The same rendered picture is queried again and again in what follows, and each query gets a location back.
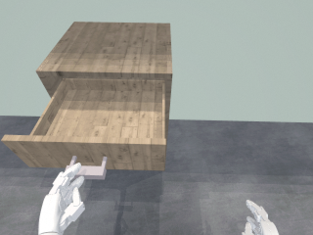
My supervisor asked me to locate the cabinet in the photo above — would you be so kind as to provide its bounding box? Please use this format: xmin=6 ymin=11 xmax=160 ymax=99
xmin=36 ymin=22 xmax=173 ymax=171

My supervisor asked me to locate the drawer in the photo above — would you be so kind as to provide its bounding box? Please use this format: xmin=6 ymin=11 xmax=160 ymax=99
xmin=1 ymin=78 xmax=166 ymax=171

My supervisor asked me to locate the robot left hand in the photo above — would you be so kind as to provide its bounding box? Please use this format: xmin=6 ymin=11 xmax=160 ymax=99
xmin=38 ymin=163 xmax=85 ymax=235

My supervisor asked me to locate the handle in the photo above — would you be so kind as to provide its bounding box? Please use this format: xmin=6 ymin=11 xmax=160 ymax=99
xmin=65 ymin=156 xmax=108 ymax=180

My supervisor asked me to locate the robot right hand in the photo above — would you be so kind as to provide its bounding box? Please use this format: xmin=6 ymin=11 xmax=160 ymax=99
xmin=242 ymin=200 xmax=279 ymax=235

